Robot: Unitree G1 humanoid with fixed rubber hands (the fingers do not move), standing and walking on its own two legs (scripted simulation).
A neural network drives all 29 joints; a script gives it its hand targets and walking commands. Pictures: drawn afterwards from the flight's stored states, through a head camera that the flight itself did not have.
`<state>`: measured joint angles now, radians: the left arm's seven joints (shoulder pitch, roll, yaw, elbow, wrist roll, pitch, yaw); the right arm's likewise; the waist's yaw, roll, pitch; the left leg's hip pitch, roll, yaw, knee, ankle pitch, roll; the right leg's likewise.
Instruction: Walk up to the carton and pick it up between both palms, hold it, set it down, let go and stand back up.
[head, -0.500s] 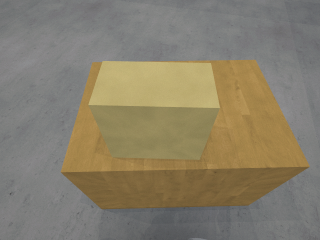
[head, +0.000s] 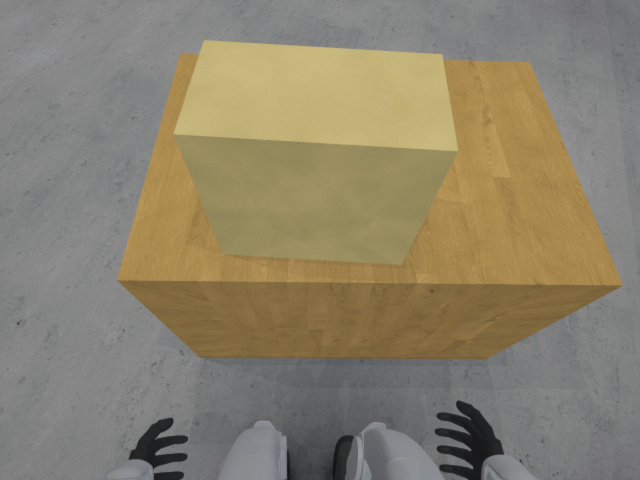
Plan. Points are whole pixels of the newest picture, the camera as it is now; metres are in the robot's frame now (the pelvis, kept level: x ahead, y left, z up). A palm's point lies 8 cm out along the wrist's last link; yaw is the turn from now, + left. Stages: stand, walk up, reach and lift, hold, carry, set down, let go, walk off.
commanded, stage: reach and lift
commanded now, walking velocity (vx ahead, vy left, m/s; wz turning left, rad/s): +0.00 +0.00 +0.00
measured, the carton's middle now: (316, 168) +0.52 +0.03 -0.01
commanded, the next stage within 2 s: none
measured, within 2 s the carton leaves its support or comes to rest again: neither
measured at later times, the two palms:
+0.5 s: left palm (138, 447) +0.14 +0.23 -0.07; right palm (519, 455) +0.14 -0.21 -0.05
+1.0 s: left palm (158, 378) +0.22 +0.23 -0.07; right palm (525, 394) +0.21 -0.23 -0.05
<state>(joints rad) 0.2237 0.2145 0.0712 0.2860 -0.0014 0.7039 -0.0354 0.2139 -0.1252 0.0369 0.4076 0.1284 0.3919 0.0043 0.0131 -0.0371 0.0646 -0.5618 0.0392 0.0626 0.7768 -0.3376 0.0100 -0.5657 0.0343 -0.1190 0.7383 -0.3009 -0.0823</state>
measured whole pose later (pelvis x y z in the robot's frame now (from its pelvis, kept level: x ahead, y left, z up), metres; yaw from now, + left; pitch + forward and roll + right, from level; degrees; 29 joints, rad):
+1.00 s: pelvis +0.03 +0.00 +0.02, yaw +1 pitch +4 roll +1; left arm 0.07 0.26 -0.03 0.71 -0.17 -0.13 0.01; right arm 0.10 -0.17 -0.04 0.74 0.16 -0.20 0.04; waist -0.02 -0.07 0.00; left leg -0.36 0.01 0.06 0.57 -0.29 0.00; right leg -0.38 0.02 -0.12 0.58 -0.28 -0.08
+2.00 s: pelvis +0.01 +0.00 +0.00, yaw +2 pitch +14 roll +0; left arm -0.46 0.38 -0.14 0.95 -0.37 -0.27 -0.03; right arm -0.45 -0.39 0.08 1.01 0.48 -0.31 0.06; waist -0.04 -0.02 -0.18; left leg -0.70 0.01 0.04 0.78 -0.33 0.02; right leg -0.70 0.00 -0.14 0.77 -0.31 -0.07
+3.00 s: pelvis +0.02 +0.01 +0.02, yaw +0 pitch +18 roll -1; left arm -0.94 0.44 -0.17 1.13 -0.41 0.04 0.01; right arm -0.86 -0.53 0.08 1.12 0.51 -0.02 0.08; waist -0.04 0.00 -0.23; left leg -0.68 0.02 0.06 0.61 -0.25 0.02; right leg -0.67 0.03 -0.11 0.54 -0.20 -0.06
